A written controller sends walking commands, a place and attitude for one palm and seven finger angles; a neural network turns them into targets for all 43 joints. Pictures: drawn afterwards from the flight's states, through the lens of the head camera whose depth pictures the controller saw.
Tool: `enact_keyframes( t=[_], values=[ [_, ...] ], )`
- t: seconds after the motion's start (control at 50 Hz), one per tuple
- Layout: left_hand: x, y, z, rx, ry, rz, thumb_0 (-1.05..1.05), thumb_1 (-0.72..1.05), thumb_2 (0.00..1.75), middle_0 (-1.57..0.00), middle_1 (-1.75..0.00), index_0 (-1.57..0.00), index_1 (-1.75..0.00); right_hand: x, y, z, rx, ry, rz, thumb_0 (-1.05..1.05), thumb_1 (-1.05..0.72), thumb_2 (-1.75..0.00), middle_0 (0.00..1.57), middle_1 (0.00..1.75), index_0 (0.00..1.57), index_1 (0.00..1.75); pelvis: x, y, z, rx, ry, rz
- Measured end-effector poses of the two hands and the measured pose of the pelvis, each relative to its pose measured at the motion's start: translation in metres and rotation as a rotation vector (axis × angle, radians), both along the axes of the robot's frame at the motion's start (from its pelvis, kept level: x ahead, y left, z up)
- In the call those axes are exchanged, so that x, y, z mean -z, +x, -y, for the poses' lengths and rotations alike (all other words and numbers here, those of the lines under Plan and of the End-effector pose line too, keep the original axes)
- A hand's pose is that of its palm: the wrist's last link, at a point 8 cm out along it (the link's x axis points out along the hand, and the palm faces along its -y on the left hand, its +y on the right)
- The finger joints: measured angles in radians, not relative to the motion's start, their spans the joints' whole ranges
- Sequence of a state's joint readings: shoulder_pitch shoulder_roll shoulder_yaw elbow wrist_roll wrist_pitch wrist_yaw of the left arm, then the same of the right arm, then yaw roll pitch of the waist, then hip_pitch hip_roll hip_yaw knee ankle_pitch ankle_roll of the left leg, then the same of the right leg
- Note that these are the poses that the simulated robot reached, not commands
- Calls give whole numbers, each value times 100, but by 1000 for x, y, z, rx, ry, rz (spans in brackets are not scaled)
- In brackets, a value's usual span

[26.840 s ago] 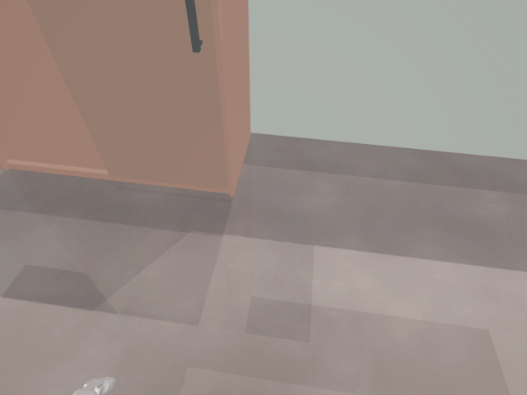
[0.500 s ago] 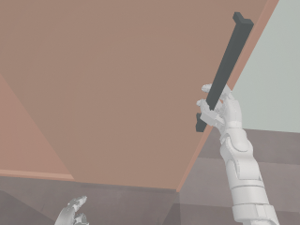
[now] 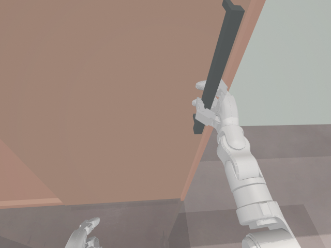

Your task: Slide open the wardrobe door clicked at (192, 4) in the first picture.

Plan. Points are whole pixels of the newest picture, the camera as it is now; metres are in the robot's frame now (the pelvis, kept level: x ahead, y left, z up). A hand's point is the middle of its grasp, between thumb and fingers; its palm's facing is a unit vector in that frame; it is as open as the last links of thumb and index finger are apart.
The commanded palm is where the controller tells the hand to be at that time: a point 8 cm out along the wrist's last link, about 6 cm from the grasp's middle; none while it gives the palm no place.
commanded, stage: tug the door sideways, standing still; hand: right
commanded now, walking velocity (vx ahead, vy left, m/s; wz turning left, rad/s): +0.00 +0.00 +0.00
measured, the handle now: (209, 80) +0.46 -0.06 +0.18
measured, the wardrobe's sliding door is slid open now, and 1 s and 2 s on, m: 0.01 0.09 0.36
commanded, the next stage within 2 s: step sideways, sliding the door along in 0.20 s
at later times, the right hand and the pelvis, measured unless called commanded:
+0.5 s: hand (183, 113) +0.39 -0.01 +0.13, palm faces -0.20 +0.97 -0.10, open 6.2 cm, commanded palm +0.38 -0.05 +0.14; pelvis -0.03 +0.00 -0.01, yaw +3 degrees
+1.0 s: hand (164, 113) +0.39 +0.03 +0.13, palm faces -0.07 +1.00 -0.07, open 6.1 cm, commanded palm +0.37 +0.04 +0.13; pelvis -0.03 +0.11 -0.01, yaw +2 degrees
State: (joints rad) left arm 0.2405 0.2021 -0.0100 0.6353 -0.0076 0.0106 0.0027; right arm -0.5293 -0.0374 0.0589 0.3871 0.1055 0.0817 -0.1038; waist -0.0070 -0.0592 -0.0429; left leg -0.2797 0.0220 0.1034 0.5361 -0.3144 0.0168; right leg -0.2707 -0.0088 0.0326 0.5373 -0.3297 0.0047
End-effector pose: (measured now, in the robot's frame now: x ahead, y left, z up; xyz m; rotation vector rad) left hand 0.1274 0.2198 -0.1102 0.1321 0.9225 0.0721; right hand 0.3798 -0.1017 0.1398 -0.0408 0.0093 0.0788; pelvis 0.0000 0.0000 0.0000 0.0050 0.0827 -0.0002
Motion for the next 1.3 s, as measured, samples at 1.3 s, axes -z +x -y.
enact_keyframes(
  t=[1.3],
  values=[
    [21, 66, -212, 132, -44, 80, 1, 90, 90, -21, -30, -21, -30, 11, -16, -136, 278, -75, 203, -2, -73, -86, 41, 140, 18, 138, 22, -3, -253, 17, 51, 110]
  ],
)
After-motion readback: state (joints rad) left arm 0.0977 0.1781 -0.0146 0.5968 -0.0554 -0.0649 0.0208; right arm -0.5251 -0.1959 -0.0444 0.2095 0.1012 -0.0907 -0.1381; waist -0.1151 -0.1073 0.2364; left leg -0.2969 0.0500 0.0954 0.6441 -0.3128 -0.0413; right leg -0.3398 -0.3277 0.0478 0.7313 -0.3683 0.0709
